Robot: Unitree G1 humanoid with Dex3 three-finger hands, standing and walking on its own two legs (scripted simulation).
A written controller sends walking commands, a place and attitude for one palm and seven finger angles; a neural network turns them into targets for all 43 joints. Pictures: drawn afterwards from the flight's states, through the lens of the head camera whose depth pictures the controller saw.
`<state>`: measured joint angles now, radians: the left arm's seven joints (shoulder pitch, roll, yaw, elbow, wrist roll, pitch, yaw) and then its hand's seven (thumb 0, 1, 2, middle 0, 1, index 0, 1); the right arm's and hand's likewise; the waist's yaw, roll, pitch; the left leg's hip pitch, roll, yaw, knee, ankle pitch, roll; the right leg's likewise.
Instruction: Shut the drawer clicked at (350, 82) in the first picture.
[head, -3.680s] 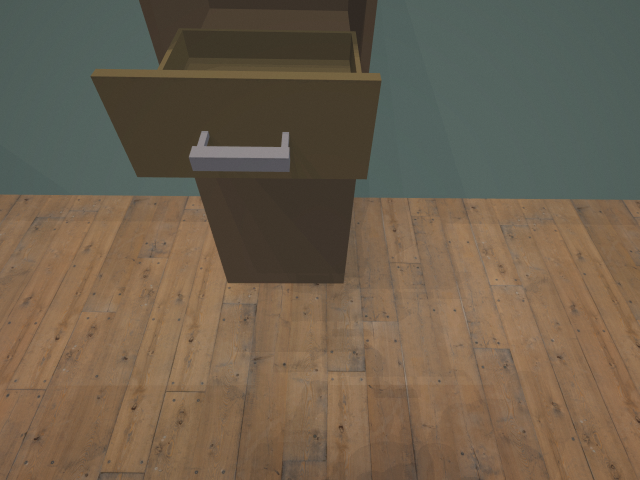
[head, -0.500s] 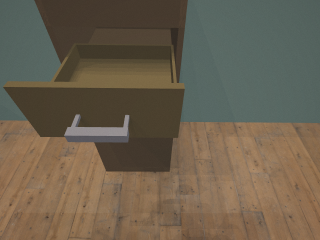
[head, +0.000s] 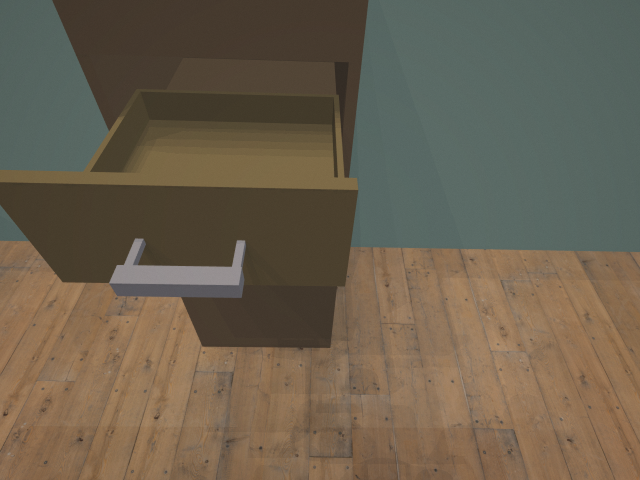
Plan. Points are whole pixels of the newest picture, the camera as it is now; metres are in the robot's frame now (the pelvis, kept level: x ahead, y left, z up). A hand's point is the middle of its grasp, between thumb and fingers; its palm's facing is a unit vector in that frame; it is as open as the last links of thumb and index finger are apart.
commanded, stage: look again from close up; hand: left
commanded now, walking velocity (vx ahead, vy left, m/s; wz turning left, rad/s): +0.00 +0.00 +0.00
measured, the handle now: (184, 264) +0.32 +0.18 +0.12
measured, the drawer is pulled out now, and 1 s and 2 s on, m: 0.30 0.30 0.30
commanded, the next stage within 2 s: raise the hand and make a fist in 0.06 s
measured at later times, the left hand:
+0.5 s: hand (213, 444) +0.16 +0.13 +0.01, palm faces +0.00 -1.00 +0.01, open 6.4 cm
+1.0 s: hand (174, 426) +0.16 +0.16 +0.07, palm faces +0.10 -0.99 -0.10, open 3.8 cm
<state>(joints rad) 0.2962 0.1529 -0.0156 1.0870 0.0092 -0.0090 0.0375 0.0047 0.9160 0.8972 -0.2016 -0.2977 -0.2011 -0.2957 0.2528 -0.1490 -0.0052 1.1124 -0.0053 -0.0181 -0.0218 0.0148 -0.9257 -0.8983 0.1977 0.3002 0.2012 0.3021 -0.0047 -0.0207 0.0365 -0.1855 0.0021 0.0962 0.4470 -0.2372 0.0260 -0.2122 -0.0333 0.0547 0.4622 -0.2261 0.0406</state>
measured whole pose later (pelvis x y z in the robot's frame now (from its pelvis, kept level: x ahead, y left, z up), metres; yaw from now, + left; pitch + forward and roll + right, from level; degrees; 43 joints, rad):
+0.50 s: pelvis -0.01 -0.02 -0.05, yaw +3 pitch +5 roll +1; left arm 0.54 0.14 0.03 -0.05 -0.19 -0.46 -0.23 0.00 0.92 0.90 -0.37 -0.49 -0.37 -0.49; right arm 0.16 -0.24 -0.06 0.54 0.02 -0.24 0.02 0.02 -0.91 -0.90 0.20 0.30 0.20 0.30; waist -0.02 -0.02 -0.10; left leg -0.57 0.01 0.04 0.90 -0.42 0.00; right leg -0.57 -0.04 0.00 0.92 -0.44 0.02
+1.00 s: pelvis +0.01 -0.04 -0.04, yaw +5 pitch +4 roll +0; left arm 0.66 0.25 0.17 -0.39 -0.30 -0.19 -0.23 0.01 0.90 0.90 -0.87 -1.02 -0.87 -1.02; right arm 0.31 -0.19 0.02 0.56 0.06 -0.25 -0.06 0.02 -0.91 -0.90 0.20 0.30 0.20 0.30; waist 0.01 0.05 -0.11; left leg -0.49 0.04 -0.02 0.84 -0.43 -0.03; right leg -0.47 -0.01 -0.05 0.83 -0.44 -0.01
